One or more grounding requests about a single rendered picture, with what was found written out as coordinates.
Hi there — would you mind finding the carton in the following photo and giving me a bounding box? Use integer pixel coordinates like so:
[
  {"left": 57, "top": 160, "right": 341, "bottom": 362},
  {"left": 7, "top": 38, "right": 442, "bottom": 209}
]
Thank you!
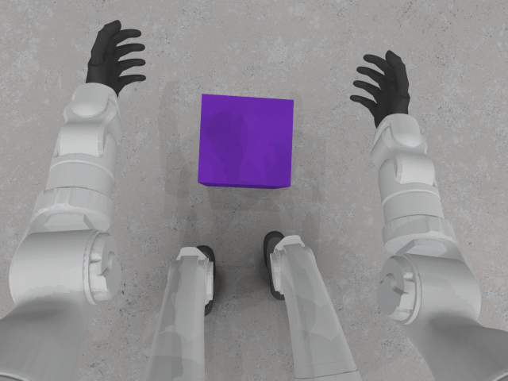
[{"left": 198, "top": 94, "right": 294, "bottom": 189}]

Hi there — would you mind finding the left robot upper arm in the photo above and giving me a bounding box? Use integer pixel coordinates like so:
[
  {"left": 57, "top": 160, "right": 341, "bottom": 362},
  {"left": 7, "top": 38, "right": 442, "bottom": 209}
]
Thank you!
[{"left": 0, "top": 229, "right": 121, "bottom": 381}]

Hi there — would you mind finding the robot right shin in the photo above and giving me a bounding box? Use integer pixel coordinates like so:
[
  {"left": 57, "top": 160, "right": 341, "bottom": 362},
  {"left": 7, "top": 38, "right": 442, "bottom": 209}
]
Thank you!
[{"left": 273, "top": 235, "right": 316, "bottom": 292}]

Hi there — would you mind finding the right robot upper arm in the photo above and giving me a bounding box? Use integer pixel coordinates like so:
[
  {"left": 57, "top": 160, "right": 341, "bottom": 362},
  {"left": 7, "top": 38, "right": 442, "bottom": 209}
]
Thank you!
[{"left": 376, "top": 253, "right": 508, "bottom": 381}]

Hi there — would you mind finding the right robot forearm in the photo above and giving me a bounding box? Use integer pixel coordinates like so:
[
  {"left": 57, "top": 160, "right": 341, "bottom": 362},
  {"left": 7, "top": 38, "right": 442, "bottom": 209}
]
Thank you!
[{"left": 371, "top": 114, "right": 481, "bottom": 312}]

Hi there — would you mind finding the left robot hand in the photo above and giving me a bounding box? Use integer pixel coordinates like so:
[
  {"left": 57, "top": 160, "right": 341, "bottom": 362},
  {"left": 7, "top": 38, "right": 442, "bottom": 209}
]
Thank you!
[{"left": 86, "top": 20, "right": 146, "bottom": 98}]

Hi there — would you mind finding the left robot forearm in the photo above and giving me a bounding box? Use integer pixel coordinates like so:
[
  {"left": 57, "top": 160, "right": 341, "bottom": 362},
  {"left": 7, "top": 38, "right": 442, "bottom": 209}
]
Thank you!
[{"left": 9, "top": 83, "right": 123, "bottom": 302}]

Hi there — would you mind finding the right robot thigh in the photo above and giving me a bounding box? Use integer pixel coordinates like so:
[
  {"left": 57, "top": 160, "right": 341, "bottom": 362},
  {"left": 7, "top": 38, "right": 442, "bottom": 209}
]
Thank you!
[{"left": 270, "top": 243, "right": 362, "bottom": 381}]

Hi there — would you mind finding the right robot hand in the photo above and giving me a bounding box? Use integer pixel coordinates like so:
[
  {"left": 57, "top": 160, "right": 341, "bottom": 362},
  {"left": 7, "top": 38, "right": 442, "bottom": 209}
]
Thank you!
[{"left": 350, "top": 50, "right": 410, "bottom": 128}]

